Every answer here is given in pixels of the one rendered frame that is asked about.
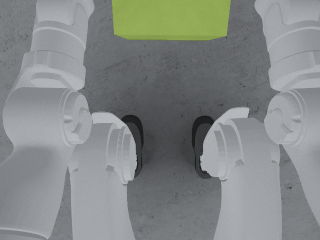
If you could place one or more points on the right robot forearm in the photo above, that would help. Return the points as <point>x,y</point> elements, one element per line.
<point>292,32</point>

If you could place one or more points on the left robot forearm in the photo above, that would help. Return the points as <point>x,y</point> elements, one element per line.
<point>59,38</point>

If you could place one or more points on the robot left upper arm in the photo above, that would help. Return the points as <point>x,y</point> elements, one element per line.
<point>44,124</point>

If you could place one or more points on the carton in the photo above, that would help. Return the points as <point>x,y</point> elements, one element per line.
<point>171,20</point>

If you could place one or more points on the robot right thigh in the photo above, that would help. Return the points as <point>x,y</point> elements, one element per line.
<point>251,207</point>

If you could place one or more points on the robot right shin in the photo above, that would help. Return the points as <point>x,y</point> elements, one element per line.
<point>234,113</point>

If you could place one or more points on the robot right upper arm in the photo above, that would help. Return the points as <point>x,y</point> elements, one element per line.
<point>293,121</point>

